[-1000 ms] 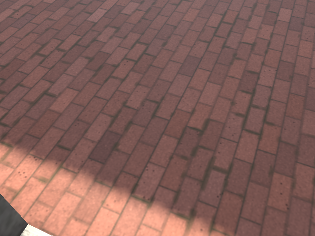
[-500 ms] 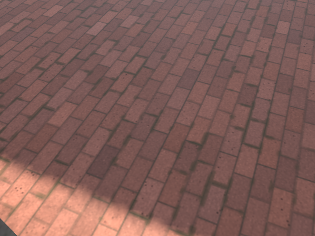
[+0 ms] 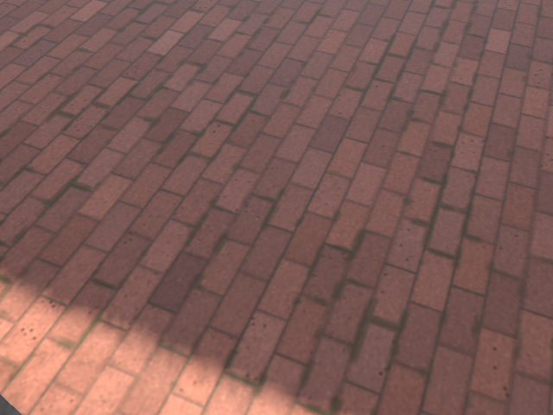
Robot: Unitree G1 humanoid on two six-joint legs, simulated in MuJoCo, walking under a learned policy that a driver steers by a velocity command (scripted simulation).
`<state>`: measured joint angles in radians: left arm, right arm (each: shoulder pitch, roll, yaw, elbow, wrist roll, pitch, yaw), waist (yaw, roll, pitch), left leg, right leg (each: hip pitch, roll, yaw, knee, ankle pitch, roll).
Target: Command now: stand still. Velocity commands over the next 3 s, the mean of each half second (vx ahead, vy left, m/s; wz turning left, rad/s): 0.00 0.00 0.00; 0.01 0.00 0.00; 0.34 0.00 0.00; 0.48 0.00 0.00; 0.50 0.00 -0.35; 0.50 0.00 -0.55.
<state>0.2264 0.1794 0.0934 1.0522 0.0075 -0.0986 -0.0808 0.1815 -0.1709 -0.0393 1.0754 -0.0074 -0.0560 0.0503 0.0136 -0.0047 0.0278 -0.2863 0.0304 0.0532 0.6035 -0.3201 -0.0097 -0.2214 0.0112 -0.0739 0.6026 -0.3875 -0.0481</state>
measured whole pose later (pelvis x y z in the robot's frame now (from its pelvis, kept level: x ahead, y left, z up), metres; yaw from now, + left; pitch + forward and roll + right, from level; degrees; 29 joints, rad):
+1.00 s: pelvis +0.01 +0.00 +0.00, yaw -1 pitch -1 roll +0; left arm 0.31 0.16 0.08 1.11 0.02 -0.10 -0.07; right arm 0.22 -0.17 -0.04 1.15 -0.03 -0.06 0.04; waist 0.01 0.00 0.03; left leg -0.27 0.04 0.06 0.65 -0.37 0.00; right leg -0.20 0.02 -0.06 0.62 -0.41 -0.05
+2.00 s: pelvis +0.46 -0.01 -0.11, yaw +0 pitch +2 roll -2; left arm 0.32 0.22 0.03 1.09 0.00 -0.07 0.00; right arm 0.11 -0.22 -0.07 0.87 0.02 -0.09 -0.04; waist 0.03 0.02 -0.01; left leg -0.80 0.12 -0.01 1.09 -0.15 0.01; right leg -0.25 0.03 -0.05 0.43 -0.22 -0.03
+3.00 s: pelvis +0.95 -0.07 -0.10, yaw -30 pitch +2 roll +0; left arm 0.30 0.23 0.08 0.87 -0.02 -0.05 0.00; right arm 0.07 -0.28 -0.08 0.82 -0.01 -0.12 -0.01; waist 0.03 0.03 0.02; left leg -0.67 0.13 -0.06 0.94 -0.17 -0.04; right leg -0.18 0.12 0.06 0.31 -0.17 -0.11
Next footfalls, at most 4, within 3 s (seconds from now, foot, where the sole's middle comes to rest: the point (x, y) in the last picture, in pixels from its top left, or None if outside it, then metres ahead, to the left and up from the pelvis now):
1.74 right None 0.51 -0.12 -0.89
2.16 left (238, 347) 0.72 0.15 -0.89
2.76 right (339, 279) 0.94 -0.14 -0.89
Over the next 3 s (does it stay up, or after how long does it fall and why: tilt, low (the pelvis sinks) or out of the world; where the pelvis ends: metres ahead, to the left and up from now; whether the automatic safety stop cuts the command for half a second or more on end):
stays up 0.95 -0.07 -0.10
